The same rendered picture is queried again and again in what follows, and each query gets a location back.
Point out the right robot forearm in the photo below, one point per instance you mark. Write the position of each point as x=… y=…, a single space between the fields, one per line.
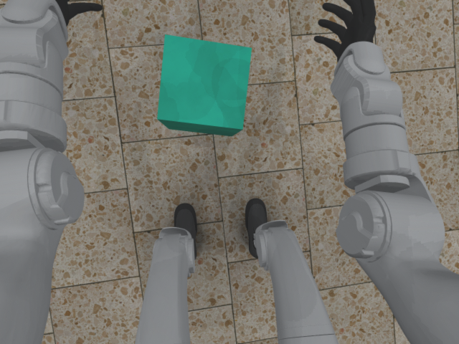
x=374 y=130

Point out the robot right hand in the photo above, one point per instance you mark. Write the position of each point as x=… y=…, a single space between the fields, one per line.
x=360 y=25

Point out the carton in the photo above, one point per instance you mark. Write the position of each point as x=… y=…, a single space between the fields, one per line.
x=203 y=86

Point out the left robot forearm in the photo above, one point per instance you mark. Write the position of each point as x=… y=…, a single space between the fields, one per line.
x=33 y=46

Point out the robot left hand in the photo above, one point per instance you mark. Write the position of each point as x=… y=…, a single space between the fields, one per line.
x=71 y=10

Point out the left robot thigh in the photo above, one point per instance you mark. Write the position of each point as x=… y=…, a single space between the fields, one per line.
x=164 y=315

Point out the robot right foot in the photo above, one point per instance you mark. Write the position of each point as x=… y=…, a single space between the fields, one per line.
x=255 y=215

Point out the left robot upper arm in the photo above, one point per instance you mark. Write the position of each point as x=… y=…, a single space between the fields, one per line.
x=40 y=194

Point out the right robot upper arm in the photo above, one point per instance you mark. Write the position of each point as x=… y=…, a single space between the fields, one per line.
x=397 y=240

